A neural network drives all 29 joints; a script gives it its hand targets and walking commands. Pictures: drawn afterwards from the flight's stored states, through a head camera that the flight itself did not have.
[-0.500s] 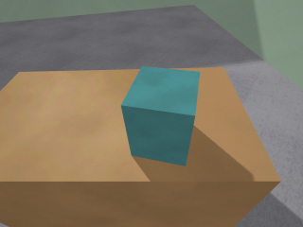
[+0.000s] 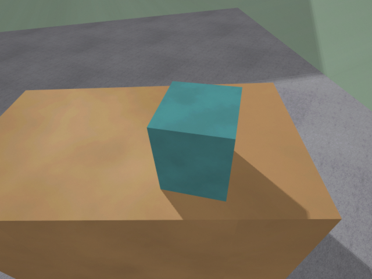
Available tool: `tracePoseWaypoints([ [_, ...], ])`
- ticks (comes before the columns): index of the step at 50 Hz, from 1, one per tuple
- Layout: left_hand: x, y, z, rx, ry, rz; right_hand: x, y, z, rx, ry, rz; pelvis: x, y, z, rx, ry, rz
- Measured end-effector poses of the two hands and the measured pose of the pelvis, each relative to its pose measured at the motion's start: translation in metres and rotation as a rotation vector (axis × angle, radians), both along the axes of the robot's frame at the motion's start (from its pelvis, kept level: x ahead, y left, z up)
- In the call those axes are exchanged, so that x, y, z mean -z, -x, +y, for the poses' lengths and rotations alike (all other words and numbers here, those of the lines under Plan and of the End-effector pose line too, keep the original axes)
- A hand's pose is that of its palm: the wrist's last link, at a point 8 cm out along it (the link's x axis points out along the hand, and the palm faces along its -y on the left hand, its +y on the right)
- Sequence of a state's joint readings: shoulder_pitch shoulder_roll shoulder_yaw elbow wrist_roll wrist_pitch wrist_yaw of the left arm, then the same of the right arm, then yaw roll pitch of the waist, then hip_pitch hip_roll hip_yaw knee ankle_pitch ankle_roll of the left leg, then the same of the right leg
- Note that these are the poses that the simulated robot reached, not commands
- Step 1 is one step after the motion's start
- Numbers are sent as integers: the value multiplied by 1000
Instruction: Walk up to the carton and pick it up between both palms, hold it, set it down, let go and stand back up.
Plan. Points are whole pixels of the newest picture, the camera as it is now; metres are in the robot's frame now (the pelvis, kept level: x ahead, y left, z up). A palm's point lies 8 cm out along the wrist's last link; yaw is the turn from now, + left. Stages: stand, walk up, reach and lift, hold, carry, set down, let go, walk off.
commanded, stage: stand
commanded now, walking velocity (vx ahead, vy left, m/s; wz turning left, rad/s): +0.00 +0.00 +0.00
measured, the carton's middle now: (199, 140) +0.51 +0.00 +0.02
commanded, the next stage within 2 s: none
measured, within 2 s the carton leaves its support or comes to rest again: neither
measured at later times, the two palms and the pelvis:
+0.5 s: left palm out of the picture +0.06 +0.30 -0.10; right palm out of the picture +0.08 -0.29 -0.12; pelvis +0.00 +0.00 +0.00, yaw +0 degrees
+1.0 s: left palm out of the picture +0.07 +0.30 -0.10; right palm out of the picture +0.08 -0.29 -0.12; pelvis +0.00 +0.00 +0.00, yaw +0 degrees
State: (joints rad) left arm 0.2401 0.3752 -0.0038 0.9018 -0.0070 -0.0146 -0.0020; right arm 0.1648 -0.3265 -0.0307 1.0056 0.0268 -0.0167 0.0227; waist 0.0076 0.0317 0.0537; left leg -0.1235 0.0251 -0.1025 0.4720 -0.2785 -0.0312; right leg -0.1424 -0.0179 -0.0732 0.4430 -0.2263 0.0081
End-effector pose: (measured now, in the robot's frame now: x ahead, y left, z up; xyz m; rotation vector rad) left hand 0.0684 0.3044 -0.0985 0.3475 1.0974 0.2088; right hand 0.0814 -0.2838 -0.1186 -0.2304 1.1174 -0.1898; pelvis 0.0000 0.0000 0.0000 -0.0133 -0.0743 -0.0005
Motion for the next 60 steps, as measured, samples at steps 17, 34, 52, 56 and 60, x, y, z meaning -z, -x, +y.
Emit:
tracePoseWaypoints([
  [17, 0, 6, 0, -8, -7, 26, 2, 4, -2, 1, -4, 18, -1, 1, -2, 0, -3, 4],
  [34, 0, -1, -1, -5, -8, 24, 4, 3, -3, 1, -6, 28, -1, 0, -3, -1, -5, 8],
  [52, 1, -2, -4, -5, -3, 26, 4, 3, -3, 0, -6, 33, -1, 1, -4, -1, -6, 9],
  [56, 1, -3, -4, -5, -1, 28, 4, 3, -3, 0, -6, 36, -1, 0, -4, -1, -6, 9],
  [60, 1, -4, -5, -5, 1, 30, 4, 3, -3, 0, -6, 40, -1, 0, -4, -1, -6, 11],
])
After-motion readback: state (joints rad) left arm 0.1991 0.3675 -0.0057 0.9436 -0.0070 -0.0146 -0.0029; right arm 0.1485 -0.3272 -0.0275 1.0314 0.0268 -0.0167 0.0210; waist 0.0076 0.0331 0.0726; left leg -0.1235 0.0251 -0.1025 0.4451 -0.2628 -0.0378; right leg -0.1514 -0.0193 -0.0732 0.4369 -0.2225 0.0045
